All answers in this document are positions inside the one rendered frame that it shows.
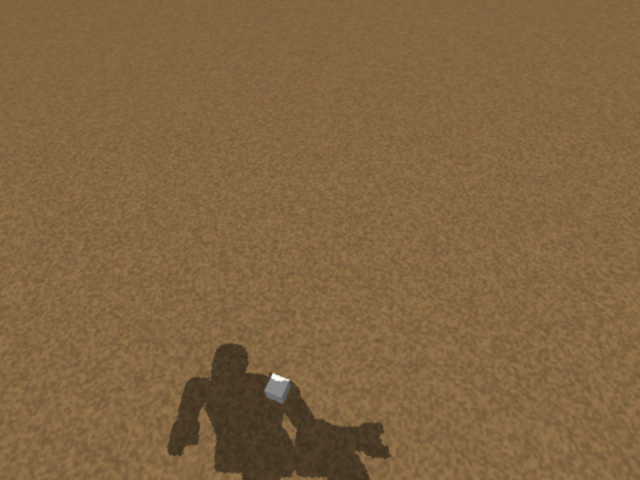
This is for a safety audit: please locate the cube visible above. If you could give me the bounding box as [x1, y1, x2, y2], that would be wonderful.
[264, 373, 291, 404]

